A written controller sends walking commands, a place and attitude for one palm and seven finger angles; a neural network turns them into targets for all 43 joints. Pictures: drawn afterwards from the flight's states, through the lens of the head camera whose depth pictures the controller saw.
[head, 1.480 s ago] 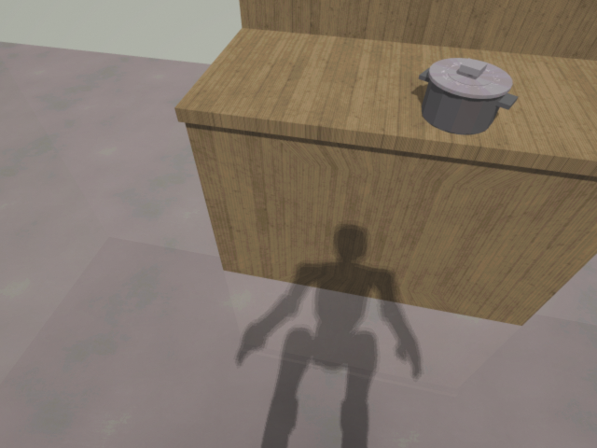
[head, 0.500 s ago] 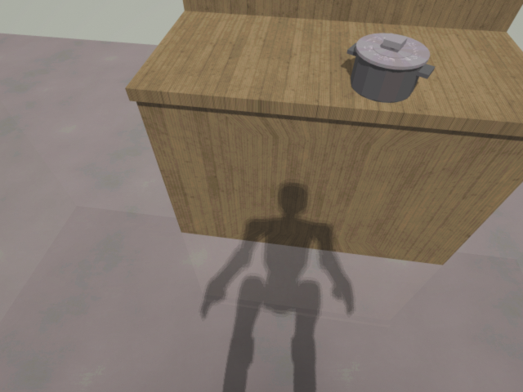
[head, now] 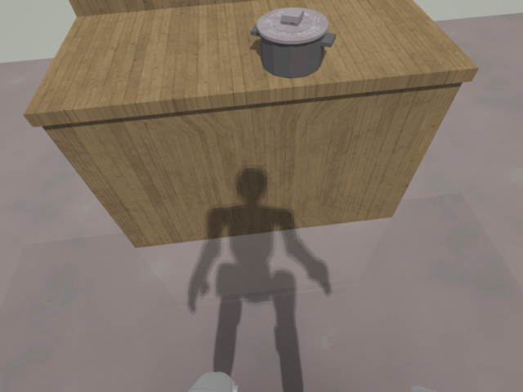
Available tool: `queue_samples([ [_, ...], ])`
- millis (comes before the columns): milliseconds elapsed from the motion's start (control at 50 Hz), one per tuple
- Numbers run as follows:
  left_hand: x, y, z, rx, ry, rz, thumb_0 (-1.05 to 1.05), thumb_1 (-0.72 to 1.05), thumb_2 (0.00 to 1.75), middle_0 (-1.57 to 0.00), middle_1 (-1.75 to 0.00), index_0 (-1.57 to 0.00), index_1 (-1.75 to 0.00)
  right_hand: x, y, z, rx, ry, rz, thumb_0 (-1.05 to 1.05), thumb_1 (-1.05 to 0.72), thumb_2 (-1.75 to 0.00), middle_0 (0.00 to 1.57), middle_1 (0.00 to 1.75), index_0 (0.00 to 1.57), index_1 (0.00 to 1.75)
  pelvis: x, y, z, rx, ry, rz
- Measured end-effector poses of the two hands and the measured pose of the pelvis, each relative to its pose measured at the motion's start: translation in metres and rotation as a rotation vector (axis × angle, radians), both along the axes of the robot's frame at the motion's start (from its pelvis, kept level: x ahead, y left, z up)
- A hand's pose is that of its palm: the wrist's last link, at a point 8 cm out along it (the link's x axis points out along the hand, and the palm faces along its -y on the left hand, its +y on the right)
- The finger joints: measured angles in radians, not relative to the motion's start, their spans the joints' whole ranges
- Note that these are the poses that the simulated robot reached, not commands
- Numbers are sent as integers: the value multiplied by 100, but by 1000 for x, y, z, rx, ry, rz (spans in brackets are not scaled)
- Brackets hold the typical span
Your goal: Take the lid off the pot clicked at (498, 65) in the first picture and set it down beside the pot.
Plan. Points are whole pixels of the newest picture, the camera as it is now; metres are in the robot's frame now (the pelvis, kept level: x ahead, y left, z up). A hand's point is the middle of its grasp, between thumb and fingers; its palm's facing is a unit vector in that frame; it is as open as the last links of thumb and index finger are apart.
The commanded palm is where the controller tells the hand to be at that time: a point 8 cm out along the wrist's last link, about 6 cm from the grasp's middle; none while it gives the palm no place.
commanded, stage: walk to a spot facing it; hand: left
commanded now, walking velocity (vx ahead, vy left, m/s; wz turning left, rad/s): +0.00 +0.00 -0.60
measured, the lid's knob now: (292, 15) +0.93 +0.01 +0.11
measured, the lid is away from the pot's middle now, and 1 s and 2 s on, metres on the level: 0.00 0.00 0.00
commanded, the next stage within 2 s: turn to face it in 1.94 s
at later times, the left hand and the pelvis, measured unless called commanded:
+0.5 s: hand out of the picture +0.11 +0.26 -0.17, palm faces -0.27 -0.94 -0.22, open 7.4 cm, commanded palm none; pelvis -0.01 +0.07 +0.00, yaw -19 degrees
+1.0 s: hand (192, 374) +0.16 +0.15 -0.16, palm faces -0.53 -0.82 -0.23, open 7.4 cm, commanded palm none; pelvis -0.01 +0.03 +0.00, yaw -36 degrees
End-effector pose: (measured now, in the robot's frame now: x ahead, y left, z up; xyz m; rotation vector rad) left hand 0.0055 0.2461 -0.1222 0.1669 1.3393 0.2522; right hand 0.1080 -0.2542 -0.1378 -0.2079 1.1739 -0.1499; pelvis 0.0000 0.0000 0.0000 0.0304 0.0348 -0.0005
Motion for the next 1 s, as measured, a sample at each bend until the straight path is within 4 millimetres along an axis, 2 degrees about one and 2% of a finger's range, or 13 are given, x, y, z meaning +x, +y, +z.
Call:
queue_samples([
  [120,23,27,-5,0,-34,-71,0,90,90,-20,-30,-20,-30,1,18,12,-14,-72,-49,0,-90,-89,20,30,20,30,-4,21,-1,-11,3,-73],
  [200,43,53,-15,-6,-57,-127,0,90,90,-20,-30,-20,-30,-8,36,20,-33,-127,-90,0,-90,-89,20,30,20,30,-8,41,-6,-26,7,-124],
  [240,56,65,-22,-10,-75,-154,0,90,90,-20,-30,-20,-30,-21,44,21,-50,-143,-112,0,-90,-89,20,30,20,30,-10,51,-11,-37,2,-138],
  [300,75,77,-21,-16,-100,-208,0,90,90,-20,-30,-20,-30,-50,55,27,-61,-106,-141,0,-90,-89,21,30,21,30,-12,59,-6,-44,-17,-177],
  [400,99,80,-18,-36,-110,-289,0,90,90,-19,-30,-20,-30,-97,67,29,-66,-36,-230,0,-90,-89,21,30,21,30,-12,67,-2,-50,-27,-256],
  [480,112,68,-18,-50,-75,-363,0,91,90,-19,-30,-20,-30,-135,73,22,-50,5,-326,0,-90,-89,21,30,21,30,-12,69,-2,-48,-28,-321],
  [540,124,49,-19,-61,-56,-429,0,91,90,-19,-30,-20,-30,-165,75,14,-30,48,-399,0,-90,-89,21,30,21,30,-14,67,-3,-47,-27,-366],
  [680,164,-18,-19,-64,-119,-607,0,90,90,-19,-30,-20,-30,-240,68,-16,29,152,-561,0,-90,-89,21,30,21,30,-22,44,-19,-30,-18,-469],
  [740,175,-42,-13,-57,-171,-651,0,90,90,-20,-30,-20,-30,-261,63,-23,43,203,-607,0,-90,-89,21,30,21,30,-26,38,-19,-46,-17,-494],
  [800,178,-53,-4,-53,-194,-663,0,90,90,-20,-30,-20,-30,-265,58,-17,45,202,-631,1,-90,-89,20,30,20,30,-29,33,-13,-39,-22,-521],
  [860,179,-59,0,-58,-191,-681,0,90,90,-20,-30,-20,-30,-257,51,-9,41,154,-642,1,-91,-89,20,30,20,30,-27,29,-7,-34,-21,-549],
  [920,178,-59,0,-68,-179,-696,0,90,90,-20,-30,-20,-30,-243,45,-2,30,95,-650,1,-91,-89,20,30,20,30,-21,27,-4,-32,-17,-579],
  [1000,176,-50,-3,-76,-141,-703,0,90,90,-20,-30,-20,-30,-213,36,7,7,13,-656,1,-91,-89,20,30,20,30,-7,28,-2,-31,-10,-622],
])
